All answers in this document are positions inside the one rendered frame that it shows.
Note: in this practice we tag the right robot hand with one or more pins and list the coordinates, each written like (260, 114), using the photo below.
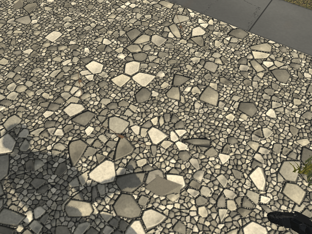
(298, 222)

